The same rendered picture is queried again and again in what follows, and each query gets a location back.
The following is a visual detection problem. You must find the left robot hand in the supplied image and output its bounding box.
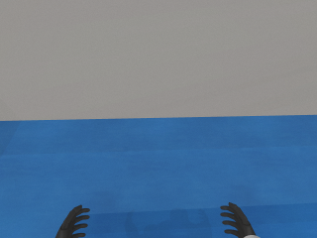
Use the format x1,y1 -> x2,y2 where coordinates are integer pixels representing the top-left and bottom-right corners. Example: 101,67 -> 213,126
55,204 -> 90,238

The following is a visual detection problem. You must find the right robot hand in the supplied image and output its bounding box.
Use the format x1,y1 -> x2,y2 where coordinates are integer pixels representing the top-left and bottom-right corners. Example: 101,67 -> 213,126
220,202 -> 256,238

